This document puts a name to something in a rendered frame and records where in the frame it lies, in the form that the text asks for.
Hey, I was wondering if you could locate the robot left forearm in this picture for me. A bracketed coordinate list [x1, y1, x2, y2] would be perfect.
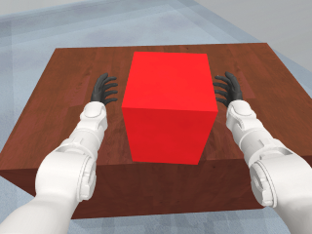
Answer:
[35, 101, 108, 193]

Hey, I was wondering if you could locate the carton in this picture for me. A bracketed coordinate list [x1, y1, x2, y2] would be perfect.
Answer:
[121, 52, 218, 165]

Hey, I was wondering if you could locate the right robot upper arm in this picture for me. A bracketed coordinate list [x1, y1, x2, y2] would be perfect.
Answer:
[250, 154, 312, 234]

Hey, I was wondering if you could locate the robot left hand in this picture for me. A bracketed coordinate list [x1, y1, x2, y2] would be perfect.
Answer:
[90, 72, 118, 106]

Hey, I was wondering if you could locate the pedestal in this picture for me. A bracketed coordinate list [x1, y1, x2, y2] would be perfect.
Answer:
[0, 42, 312, 219]

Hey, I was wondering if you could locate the robot right hand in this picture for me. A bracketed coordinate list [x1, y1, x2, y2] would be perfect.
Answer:
[213, 71, 243, 108]

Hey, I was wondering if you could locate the left robot upper arm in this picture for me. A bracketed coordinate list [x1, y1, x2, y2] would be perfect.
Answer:
[0, 151, 97, 234]

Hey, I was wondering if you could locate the robot right forearm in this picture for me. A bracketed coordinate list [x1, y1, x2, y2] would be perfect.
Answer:
[225, 99, 312, 172]

